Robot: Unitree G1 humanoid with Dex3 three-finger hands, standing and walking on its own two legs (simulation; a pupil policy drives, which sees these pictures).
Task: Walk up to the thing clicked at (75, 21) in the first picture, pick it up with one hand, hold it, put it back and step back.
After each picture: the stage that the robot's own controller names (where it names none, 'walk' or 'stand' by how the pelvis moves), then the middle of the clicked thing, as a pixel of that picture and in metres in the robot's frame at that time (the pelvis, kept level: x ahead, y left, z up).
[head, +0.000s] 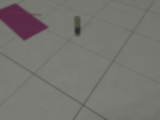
stand; (77, 26) +1.52 +0.12 -0.65
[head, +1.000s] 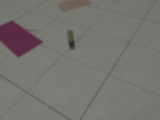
walk; (71, 40) +1.40 +0.31 -0.64
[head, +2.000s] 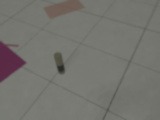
walk; (59, 64) +0.93 +0.32 -0.65
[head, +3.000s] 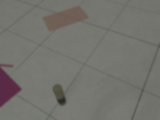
walk; (60, 95) +0.58 +0.26 -0.65
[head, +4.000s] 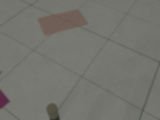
walk; (53, 114) +0.41 +0.21 -0.63
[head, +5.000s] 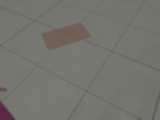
stand; out of the picture +0.35 +0.20 -0.66
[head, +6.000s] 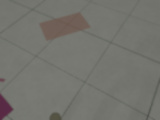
stand; out of the picture +0.36 +0.20 -0.65
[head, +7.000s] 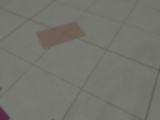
stand; out of the picture +0.36 +0.21 -0.66
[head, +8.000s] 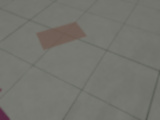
stand; out of the picture +0.35 +0.22 -0.66
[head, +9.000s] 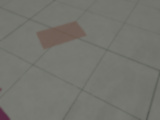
stand; out of the picture +0.34 +0.22 -0.66
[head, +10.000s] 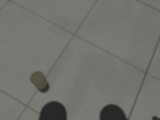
go down; (41, 83) +0.39 +0.22 -0.45
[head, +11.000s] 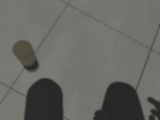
go down; (28, 59) +0.43 +0.26 -0.27
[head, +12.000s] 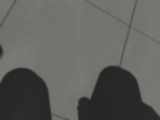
close in; out of the picture +0.41 +0.29 -0.18
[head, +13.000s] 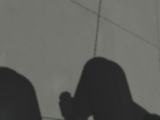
close; out of the picture +0.40 +0.31 -0.15
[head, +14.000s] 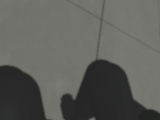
lift; out of the picture +0.39 +0.31 -0.16
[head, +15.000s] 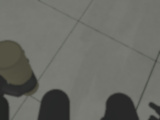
lift; (20, 74) +0.32 +0.22 -0.01
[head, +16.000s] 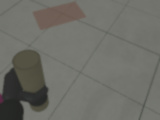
hold; (34, 85) +0.31 +0.18 +0.01
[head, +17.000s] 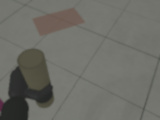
hold; (39, 82) +0.32 +0.17 +0.02
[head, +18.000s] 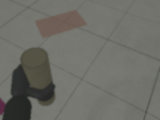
crouch; (41, 81) +0.32 +0.16 +0.03
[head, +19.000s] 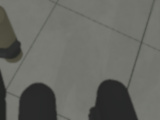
crouch; (4, 39) +0.45 +0.24 -0.06
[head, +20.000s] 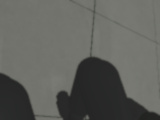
lower; out of the picture +0.42 +0.32 -0.16
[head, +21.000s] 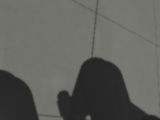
lower; out of the picture +0.42 +0.32 -0.16
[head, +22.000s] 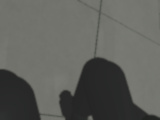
lower; out of the picture +0.42 +0.32 -0.16
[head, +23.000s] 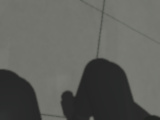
lower; out of the picture +0.41 +0.32 -0.16
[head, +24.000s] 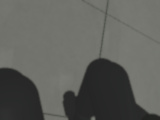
open; out of the picture +0.41 +0.29 -0.16
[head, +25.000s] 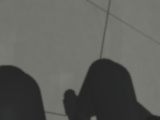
stand; out of the picture +0.40 +0.29 -0.16
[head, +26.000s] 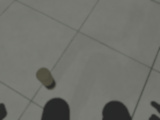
walk; (47, 80) +0.42 +0.22 -0.43
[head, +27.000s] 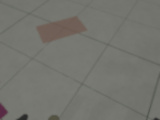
stand; out of the picture +0.37 +0.19 -0.60
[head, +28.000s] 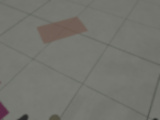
stand; out of the picture +0.38 +0.19 -0.60
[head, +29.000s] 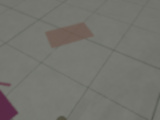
stand; out of the picture +0.39 +0.17 -0.65
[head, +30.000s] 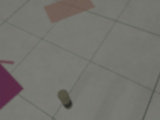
walk; (65, 100) +0.44 +0.22 -0.63
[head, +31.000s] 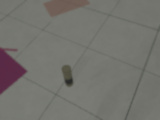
walk; (67, 76) +0.70 +0.19 -0.64
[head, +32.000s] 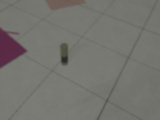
stand; (64, 55) +1.01 +0.18 -0.64
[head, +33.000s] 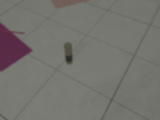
stand; (68, 54) +1.00 +0.19 -0.65
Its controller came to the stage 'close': yes
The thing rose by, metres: 0.68
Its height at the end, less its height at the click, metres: +0.00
